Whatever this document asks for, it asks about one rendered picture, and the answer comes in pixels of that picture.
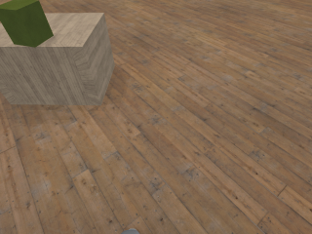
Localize pedestal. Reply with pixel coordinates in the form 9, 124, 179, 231
0, 13, 115, 105

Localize carton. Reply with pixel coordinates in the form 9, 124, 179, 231
0, 0, 54, 48

